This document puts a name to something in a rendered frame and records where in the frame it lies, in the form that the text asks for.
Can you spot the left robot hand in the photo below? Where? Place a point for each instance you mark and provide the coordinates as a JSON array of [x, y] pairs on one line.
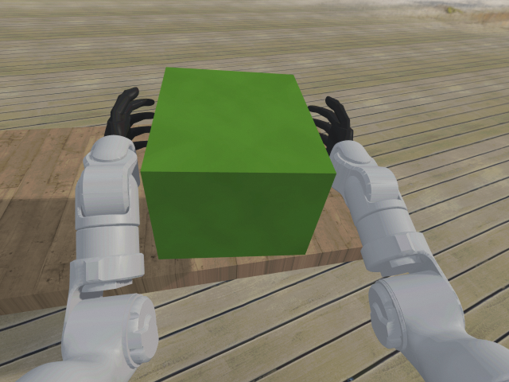
[[121, 120]]

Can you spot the carton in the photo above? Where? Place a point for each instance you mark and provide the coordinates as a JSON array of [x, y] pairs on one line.
[[234, 166]]

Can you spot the robot right forearm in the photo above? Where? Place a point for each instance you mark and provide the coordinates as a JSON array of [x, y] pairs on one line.
[[390, 242]]

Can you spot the robot left forearm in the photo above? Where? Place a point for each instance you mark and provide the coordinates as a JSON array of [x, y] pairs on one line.
[[106, 221]]

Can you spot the right robot hand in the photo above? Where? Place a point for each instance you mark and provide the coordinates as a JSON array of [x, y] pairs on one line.
[[339, 130]]

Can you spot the table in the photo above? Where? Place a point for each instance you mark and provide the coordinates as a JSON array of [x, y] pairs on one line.
[[39, 170]]

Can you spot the left robot upper arm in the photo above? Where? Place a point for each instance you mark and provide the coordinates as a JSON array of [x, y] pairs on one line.
[[105, 340]]

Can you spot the right robot upper arm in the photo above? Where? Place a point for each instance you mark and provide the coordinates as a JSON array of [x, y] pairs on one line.
[[418, 315]]

